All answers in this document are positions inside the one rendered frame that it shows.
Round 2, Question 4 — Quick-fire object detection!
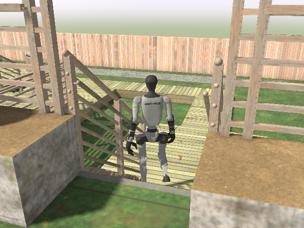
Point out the robot left thigh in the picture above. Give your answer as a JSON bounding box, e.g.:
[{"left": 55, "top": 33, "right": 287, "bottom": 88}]
[{"left": 136, "top": 133, "right": 147, "bottom": 165}]

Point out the right robot upper arm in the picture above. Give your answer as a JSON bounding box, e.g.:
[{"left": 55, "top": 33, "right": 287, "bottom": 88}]
[{"left": 161, "top": 95, "right": 173, "bottom": 121}]

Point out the right robot shin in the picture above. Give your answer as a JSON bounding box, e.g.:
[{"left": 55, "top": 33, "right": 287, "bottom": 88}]
[{"left": 160, "top": 152, "right": 168, "bottom": 176}]

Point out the left robot upper arm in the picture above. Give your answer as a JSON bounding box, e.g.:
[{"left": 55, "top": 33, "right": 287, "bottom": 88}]
[{"left": 133, "top": 96, "right": 142, "bottom": 124}]

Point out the robot right forearm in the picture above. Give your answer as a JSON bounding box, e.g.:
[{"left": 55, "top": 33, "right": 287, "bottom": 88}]
[{"left": 168, "top": 114, "right": 175, "bottom": 134}]

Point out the right robot hand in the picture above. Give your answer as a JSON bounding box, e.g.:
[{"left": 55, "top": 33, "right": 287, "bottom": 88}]
[{"left": 167, "top": 132, "right": 175, "bottom": 143}]

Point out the robot left forearm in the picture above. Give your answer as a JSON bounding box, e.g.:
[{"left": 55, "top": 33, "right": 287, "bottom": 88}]
[{"left": 127, "top": 116, "right": 137, "bottom": 142}]

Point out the left robot hand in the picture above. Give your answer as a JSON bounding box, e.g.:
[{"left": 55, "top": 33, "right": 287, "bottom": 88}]
[{"left": 126, "top": 141, "right": 137, "bottom": 156}]

